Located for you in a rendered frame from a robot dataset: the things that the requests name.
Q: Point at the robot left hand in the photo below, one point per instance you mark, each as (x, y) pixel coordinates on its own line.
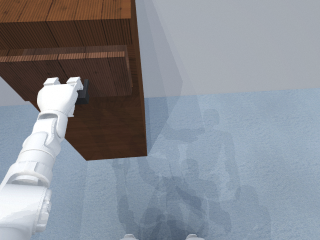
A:
(59, 97)

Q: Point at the robot left upper arm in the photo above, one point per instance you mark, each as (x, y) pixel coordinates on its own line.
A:
(24, 211)

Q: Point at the drawer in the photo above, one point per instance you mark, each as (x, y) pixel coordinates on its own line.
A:
(106, 67)

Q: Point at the cabinet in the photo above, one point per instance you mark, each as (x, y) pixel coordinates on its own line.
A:
(109, 127)

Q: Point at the handle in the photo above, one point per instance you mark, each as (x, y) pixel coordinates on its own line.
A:
(83, 96)

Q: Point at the left robot forearm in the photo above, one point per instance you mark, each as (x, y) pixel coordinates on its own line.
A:
(35, 161)

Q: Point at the robot left shin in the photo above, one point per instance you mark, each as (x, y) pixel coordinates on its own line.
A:
(129, 236)

